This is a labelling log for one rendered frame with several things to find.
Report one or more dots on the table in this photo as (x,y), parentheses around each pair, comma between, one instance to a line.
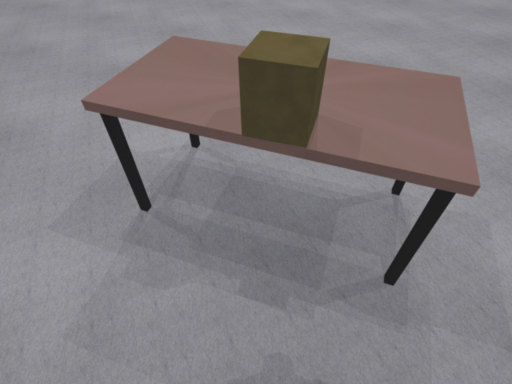
(407,125)

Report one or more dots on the carton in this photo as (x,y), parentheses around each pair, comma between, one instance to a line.
(280,79)

